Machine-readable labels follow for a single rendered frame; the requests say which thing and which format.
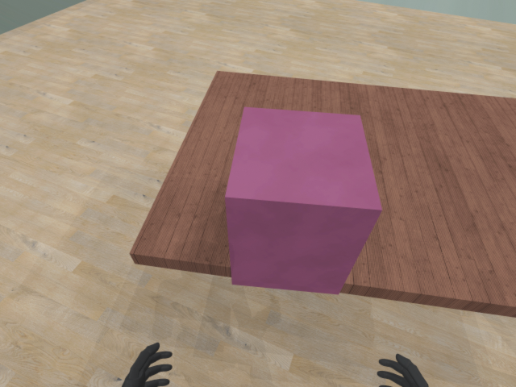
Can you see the table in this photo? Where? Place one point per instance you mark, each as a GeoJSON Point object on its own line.
{"type": "Point", "coordinates": [445, 168]}

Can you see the robot right hand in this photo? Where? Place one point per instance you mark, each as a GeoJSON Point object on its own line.
{"type": "Point", "coordinates": [411, 375]}

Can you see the robot left hand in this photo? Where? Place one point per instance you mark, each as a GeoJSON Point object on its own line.
{"type": "Point", "coordinates": [140, 370]}

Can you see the carton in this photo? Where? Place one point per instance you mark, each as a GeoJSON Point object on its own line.
{"type": "Point", "coordinates": [301, 199]}

